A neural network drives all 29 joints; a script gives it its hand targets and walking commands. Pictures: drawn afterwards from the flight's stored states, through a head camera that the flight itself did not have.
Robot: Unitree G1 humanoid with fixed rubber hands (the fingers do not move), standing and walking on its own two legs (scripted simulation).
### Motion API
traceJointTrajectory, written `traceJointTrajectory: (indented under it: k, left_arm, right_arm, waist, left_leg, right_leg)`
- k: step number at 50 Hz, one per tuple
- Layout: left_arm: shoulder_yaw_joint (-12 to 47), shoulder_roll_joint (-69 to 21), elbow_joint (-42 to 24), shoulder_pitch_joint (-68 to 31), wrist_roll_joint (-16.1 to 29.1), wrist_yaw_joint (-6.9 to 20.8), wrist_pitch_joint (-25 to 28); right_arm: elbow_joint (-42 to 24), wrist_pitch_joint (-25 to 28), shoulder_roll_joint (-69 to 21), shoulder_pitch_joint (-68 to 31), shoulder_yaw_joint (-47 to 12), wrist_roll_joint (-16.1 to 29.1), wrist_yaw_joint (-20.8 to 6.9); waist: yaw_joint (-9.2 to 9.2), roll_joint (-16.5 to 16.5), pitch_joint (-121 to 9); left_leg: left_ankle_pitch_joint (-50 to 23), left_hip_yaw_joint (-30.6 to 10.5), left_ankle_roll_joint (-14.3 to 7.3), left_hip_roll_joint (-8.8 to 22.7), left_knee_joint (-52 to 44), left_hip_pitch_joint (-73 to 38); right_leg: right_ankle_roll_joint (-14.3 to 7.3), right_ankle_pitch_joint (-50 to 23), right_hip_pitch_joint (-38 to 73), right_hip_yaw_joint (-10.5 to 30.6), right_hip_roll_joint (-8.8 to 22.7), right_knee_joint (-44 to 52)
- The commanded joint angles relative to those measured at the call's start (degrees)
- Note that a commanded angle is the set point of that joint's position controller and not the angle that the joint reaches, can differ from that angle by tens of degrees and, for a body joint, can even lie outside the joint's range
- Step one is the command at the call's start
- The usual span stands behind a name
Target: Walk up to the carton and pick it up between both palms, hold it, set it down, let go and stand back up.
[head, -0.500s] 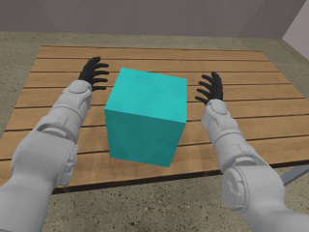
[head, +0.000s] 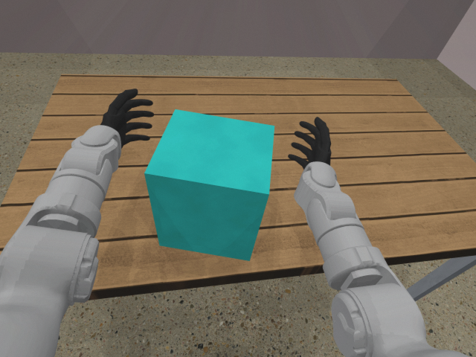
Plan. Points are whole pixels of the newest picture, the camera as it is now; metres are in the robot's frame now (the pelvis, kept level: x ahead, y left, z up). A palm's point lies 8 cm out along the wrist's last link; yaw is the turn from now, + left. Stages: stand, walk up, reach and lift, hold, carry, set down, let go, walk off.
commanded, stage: set down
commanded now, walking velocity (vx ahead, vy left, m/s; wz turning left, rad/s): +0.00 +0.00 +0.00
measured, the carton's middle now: (214, 188) +0.45 -0.05 +0.00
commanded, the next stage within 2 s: none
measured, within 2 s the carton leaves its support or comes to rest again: neither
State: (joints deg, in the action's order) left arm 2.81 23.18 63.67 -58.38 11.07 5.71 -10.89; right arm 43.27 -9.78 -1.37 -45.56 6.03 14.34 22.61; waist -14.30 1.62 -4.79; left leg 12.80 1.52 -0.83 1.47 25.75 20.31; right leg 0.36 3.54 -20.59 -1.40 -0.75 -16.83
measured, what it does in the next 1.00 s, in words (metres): stands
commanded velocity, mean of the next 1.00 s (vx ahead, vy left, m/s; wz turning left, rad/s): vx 0.00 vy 0.00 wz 0.00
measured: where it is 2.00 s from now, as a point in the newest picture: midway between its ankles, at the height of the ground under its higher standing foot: outside the picture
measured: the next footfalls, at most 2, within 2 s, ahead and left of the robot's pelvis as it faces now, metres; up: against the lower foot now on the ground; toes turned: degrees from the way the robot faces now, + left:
none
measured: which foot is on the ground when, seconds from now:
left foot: down 0.00-1.00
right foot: down 0.00-1.00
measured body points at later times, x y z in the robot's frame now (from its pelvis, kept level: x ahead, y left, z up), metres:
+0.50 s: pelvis +0.01 +0.02 +0.00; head +0.03 +0.05 +0.45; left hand +0.45 +0.16 +0.11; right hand +0.35 -0.20 +0.11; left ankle +0.00 +0.11 -0.74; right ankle +0.05 -0.13 -0.74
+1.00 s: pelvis +0.01 +0.02 +0.00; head +0.04 +0.03 +0.45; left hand +0.37 +0.20 +0.05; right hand +0.30 -0.18 +0.05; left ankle +0.00 +0.11 -0.74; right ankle +0.05 -0.13 -0.74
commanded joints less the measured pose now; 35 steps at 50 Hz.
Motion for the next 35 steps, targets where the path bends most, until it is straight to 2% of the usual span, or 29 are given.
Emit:
traceJointTrajectory:
  k: [1,2,3,4,5,6,7,8,9,11,13,15,16,17,18,19,21,23,24,25,26,28,29,30,31,32,33,34,35]
  left_arm:
    - [-3.6,11.3,-19.5,-28.0,-1.0,-0.4,1.3]
    - [-3.6,11.3,-23.3,-27.2,-0.4,-0.6,0.6]
    - [-3.0,10.9,-24.1,-27.0,-0.3,-0.9,-0.2]
    - [-2.5,12.0,-24.6,-29.8,1.2,-1.0,-0.3]
    - [-1.6,11.8,-26.6,-30.9,2.6,-1.3,-0.2]
    - [-2.1,11.7,-28.2,-30.4,3.1,-1.8,-0.1]
    - [-1.2,11.2,-29.5,-29.4,3.5,-2.1,-0.3]
    - [-1.8,10.7,-29.4,-26.3,3.5,-1.9,-0.7]
    - [-1.8,10.6,-29.5,-24.5,3.3,-1.5,-1.2]
    - [-1.4,11.0,-33.0,-25.0,4.0,-1.4,-1.6]
    - [-1.8,10.1,-37.6,-20.2,3.6,-1.5,-2.7]
    - [-2.1,10.9,-37.6,-21.1,3.6,-1.3,-3.4]
    - [-1.9,10.7,-34.9,-20.6,3.7,-1.1,-4.0]
    - [-2.5,10.2,-36.4,-17.7,2.9,-0.9,-4.6]
    - [-1.7,10.4,-36.3,-18.3,3.3,-0.7,-5.2]
    - [-2.3,9.5,-37.5,-14.6,2.6,-0.5,-6.1]
    - [-2.9,9.0,-37.8,-10.6,2.4,0.5,-7.1]
    - [-4.0,8.2,-40.5,-4.0,0.8,1.3,-8.0]
    - [-4.9,8.8,-41.5,-3.3,0.4,1.5,-8.0]
    - [-4.3,8.5,-41.1,-2.6,0.4,1.8,-8.5]
    - [-4.4,9.0,-41.3,-5.1,0.9,1.8,-8.4]
    - [-4.1,8.5,-45.3,-1.3,1.2,1.3,-8.7]
    - [-5.0,7.7,-48.2,4.6,0.6,1.5,-8.9]
    - [-5.8,9.2,-46.7,2.4,0.7,1.8,-9.1]
    - [-6.4,8.7,-48.7,7.2,0.5,1.9,-8.4]
    - [-6.3,9.6,-50.4,4.3,1.6,1.8,-7.6]
    - [-6.0,9.2,-51.1,6.9,1.8,1.6,-7.1]
    - [-5.8,9.5,-51.4,7.0,2.5,1.6,-6.5]
    - [-5.4,10.5,-53.7,2.5,4.0,1.1,-5.5]
  right_arm:
    - [-19.2,3.0,5.8,-22.6,0.3,-1.1,0.2]
    - [-23.6,3.6,6.1,-22.2,0.3,-1.3,0.1]
    - [-22.6,2.9,6.6,-21.3,1.3,-1.7,-0.1]
    - [-24.0,2.2,7.8,-24.4,1.9,-1.9,-0.4]
    - [-25.3,1.7,8.0,-24.3,3.2,-2.8,-0.3]
    - [-26.8,1.5,7.2,-23.7,2.6,-3.3,-0.4]
    - [-26.6,1.2,7.0,-22.2,2.7,-3.2,-0.4]
    - [-26.4,0.7,6.2,-20.0,1.1,-2.7,-0.7]
    - [-26.0,0.3,6.5,-18.4,1.1,-2.2,-0.7]
    - [-28.4,-0.3,7.2,-18.8,2.0,-2.0,-0.7]
    - [-30.2,-0.2,7.2,-13.4,1.0,-1.1,-0.9]
    - [-30.0,-1.2,8.2,-14.3,1.5,-1.2,-1.4]
    - [-28.1,-2.1,8.4,-14.3,1.6,-1.6,-1.6]
    - [-28.2,-2.3,8.6,-11.6,1.0,-0.9,-1.6]
    - [-28.5,-2.7,9.0,-12.7,1.4,-0.8,-1.5]
    - [-29.3,-2.7,8.4,-9.4,0.2,-0.2,-1.5]
    - [-31.0,-2.9,8.0,-6.5,-0.1,-0.3,-1.2]
    - [-33.4,-2.3,7.6,-0.6,-1.4,0.1,-0.7]
    - [-33.7,-2.4,7.4,0.4,-1.6,0.1,-0.6]
    - [-33.4,-2.6,7.8,0.9,-1.0,-0.1,-0.6]
    - [-33.9,-3.3,8.1,-1.3,-0.8,0.3,-0.8]
    - [-37.5,-2.8,8.3,2.0,-0.9,0.3,-1.0]
    - [-39.8,-2.0,7.7,7.7,-2.0,0.4,-0.9]
    - [-40.6,-1.9,7.8,5.1,-2.0,-0.5,-0.8]
    - [-42.5,-1.2,6.8,9.7,-2.5,-0.6,-1.0]
    - [-45.0,-0.9,6.8,6.9,-2.2,-1.0,-1.0]
    - [-45.7,-0.9,6.4,9.5,-2.9,-1.1,-1.3]
    - [-46.3,-1.0,6.4,9.6,-2.7,-1.7,-1.5]
    - [-48.0,-1.3,7.0,6.3,-1.5,-2.3,-1.7]
  waist:
    - [1.62,-7.5,-37.6]
    - [2.05,-7.8,-39.8]
    - [1.15,-10.0,-38.1]
    - [1.37,-10.0,-37.2]
    - [0.35,-10.8,-38.1]
    - [1.51,-11.3,-39.7]
    - [0.86,-11.7,-40.2]
    - [1.57,-10.5,-38.9]
    - [1.52,-10.6,-38.5]
    - [1.18,-11.0,-38.5]
    - [2.32,-12.4,-38.6]
    - [2.21,-12.6,-36.9]
    - [1.82,-11.6,-33.4]
    - [2.64,-11.6,-31.6]
    - [2.21,-11.4,-30.8]
    - [3.06,-11.0,-29.1]
    - [3.04,-8.7,-27.3]
    - [4.15,-7.8,-25.1]
    - [4.92,-7.8,-22.9]
    - [4.34,-8.0,-19.3]
    - [4.91,-8.7,-17.1]
    - [5.25,-9.1,-17.6]
    - [5.88,-8.2,-18.4]
    - [6.22,-7.1,-17.5]
    - [7.15,-6.3,-18.3]
    - [7.11,-5.6,-19.5]
    - [7.86,-6.5,-18.7]
    - [7.65,-6.1,-18.4]
    - [7.27,-6.9,-19.8]
  left_leg:
    - [-14.1,1.7,1.0,-3.0,-1.8,-7.0]
    - [-15.7,1.7,1.3,-2.9,-0.8,-8.6]
    - [-17.1,1.4,2.2,-2.5,-0.1,-10.8]
    - [-14.6,1.7,2.1,-2.6,0.1,-11.0]
    - [-13.1,1.4,2.5,-2.4,0.4,-10.6]
    - [-12.3,1.6,2.3,-2.4,0.4,-10.4]
    - [-12.9,1.1,2.7,-1.9,0.6,-10.5]
    - [-14.0,1.0,2.3,-1.8,0.5,-10.8]
    - [-14.4,0.8,2.4,-1.8,0.2,-11.6]
    - [-13.8,0.3,2.5,-1.3,0.2,-11.8]
    - [-18.9,0.1,3.5,-0.9,1.1,-16.1]
    - [-18.8,0.0,3.8,-0.9,1.1,-16.0]
    - [-16.5,-0.4,3.6,-0.6,0.4,-15.7]
    - [-16.6,-0.4,3.5,-0.3,0.0,-16.1]
    - [-15.7,-0.7,3.5,-0.2,-0.4,-15.4]
    - [-18.3,-0.7,3.6,0.0,-0.5,-16.4]
    - [-19.0,-0.4,3.2,-0.5,-0.6,-16.7]
    - [-21.1,-0.1,3.2,-0.8,-0.8,-17.6]
    - [-20.9,0.2,3.1,-0.9,-0.9,-17.4]
    - [-20.1,-0.2,3.4,-0.4,-1.5,-17.3]
    - [-16.7,-0.2,3.3,-0.2,-2.3,-16.0]
    - [-16.9,-0.3,3.4,0.2,-2.4,-16.5]
    - [-20.9,0.0,3.7,0.1,-1.8,-18.5]
    - [-19.7,0.5,3.3,-0.6,-1.6,-17.0]
    - [-20.2,0.7,2.9,-0.6,-1.5,-17.3]
    - [-18.9,0.9,2.6,-0.8,-1.6,-15.6]
    - [-18.5,0.8,2.6,-0.7,-1.5,-15.5]
    - [-17.1,0.8,2.5,-0.6,-1.6,-15.0]
    - [-13.9,0.7,2.3,-0.6,-2.1,-13.3]
  right_leg:
    - [1.0,-27.6,25.0,-0.7,-0.7,-4.9]
    - [0.9,-27.9,24.1,-0.9,-1.0,-5.0]
    - [0.5,-26.6,21.3,-1.4,-1.4,-4.9]
    - [0.4,-22.6,18.4,-1.7,-1.6,-4.4]
    - [0.2,-21.4,16.8,-1.7,-1.5,-4.5]
    - [0.2,-20.7,16.7,-1.5,-1.3,-5.2]
    - [0.0,-22.0,16.9,-1.7,-1.4,-5.7]
    - [0.0,-22.6,18.1,-1.4,-1.4,-5.8]
    - [0.1,-22.4,18.8,-1.5,-1.6,-5.6]
    - [0.0,-19.5,17.0,-1.9,-1.9,-5.5]
    - [-0.2,-20.8,16.3,-2.3,-2.5,-5.6]
    - [-0.4,-19.1,14.9,-2.2,-2.4,-5.1]
    - [-0.4,-16.9,14.0,-2.4,-2.5,-4.8]
    - [-0.4,-16.8,14.7,-2.3,-2.5,-4.5]
    - [-0.3,-16.8,15.8,-2.4,-2.6,-4.7]
    - [-0.5,-17.7,16.8,-2.3,-2.7,-4.6]
    - [-0.1,-18.7,18.7,-2.2,-2.8,-4.1]
    - [0.0,-20.2,20.7,-1.8,-2.6,-3.7]
    - [0.0,-19.1,21.0,-1.9,-2.7,-3.5]
    - [-0.2,-17.1,19.7,-2.1,-2.7,-2.9]
    - [-0.7,-13.4,18.4,-2.1,-2.7,-2.6]
    - [-0.8,-14.5,19.6,-2.3,-2.7,-3.2]
    - [-0.6,-17.9,21.4,-1.9,-2.6,-3.1]
    - [-0.5,-16.7,20.8,-1.6,-2.3,-2.9]
    - [-0.2,-17.5,22.0,-1.5,-2.3,-3.4]
    - [-0.2,-16.7,21.7,-1.2,-2.0,-3.5]
    - [-0.6,-15.9,21.8,-1.1,-2.0,-3.9]
    - [-0.5,-14.6,21.4,-0.8,-1.9,-3.9]
    - [-0.6,-12.4,20.2,-0.7,-1.7,-4.0]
